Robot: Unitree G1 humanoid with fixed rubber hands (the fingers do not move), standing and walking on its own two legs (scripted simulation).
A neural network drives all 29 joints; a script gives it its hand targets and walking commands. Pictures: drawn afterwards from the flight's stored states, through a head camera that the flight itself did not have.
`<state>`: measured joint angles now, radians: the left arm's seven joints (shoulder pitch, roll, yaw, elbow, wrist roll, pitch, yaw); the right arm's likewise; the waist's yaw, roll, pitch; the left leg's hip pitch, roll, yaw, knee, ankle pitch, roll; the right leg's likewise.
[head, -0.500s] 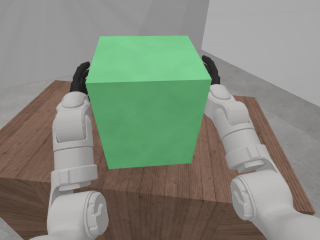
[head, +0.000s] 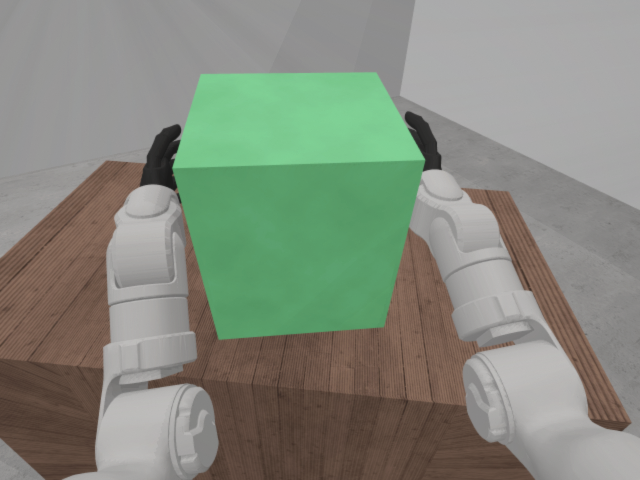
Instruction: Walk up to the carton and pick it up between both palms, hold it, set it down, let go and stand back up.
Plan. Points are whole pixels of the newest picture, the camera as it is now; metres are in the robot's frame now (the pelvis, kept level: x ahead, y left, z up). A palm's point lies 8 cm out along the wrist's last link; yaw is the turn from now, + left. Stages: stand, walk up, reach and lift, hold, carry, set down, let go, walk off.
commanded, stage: hold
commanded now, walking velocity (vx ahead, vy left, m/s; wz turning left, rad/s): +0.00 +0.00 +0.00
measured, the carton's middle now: (296, 206) +0.37 +0.00 +0.20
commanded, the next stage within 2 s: set down in 1.90 s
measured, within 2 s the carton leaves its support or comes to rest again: neither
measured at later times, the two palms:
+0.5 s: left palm (161, 196) +0.36 +0.15 +0.23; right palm (423, 180) +0.36 -0.15 +0.24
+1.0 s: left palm (158, 195) +0.36 +0.16 +0.24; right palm (421, 175) +0.37 -0.14 +0.25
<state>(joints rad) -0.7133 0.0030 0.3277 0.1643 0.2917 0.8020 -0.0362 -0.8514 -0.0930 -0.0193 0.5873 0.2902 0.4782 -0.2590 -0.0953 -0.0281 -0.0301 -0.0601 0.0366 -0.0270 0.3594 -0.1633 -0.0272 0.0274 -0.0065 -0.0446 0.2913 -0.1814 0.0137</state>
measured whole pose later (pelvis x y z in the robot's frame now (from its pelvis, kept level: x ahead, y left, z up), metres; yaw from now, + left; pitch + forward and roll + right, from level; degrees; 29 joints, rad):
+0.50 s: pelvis +0.00 +0.00 +0.00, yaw +0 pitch -8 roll -1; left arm -0.69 0.00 0.32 0.13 0.29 0.81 -0.04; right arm -0.83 -0.09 -0.02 0.55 0.29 0.49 -0.26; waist -0.10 -0.03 -0.03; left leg -0.06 0.03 -0.03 0.37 -0.17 -0.03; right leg 0.03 -0.01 -0.05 0.29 -0.18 0.01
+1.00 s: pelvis +0.00 +0.00 +0.00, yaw +1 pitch -8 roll -1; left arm -0.71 0.01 0.32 0.16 0.29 0.80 -0.04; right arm -0.85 -0.08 -0.03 0.58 0.29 0.48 -0.26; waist -0.10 -0.04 -0.04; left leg -0.07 0.04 -0.04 0.36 -0.16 -0.03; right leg 0.02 0.00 -0.05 0.29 -0.18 0.01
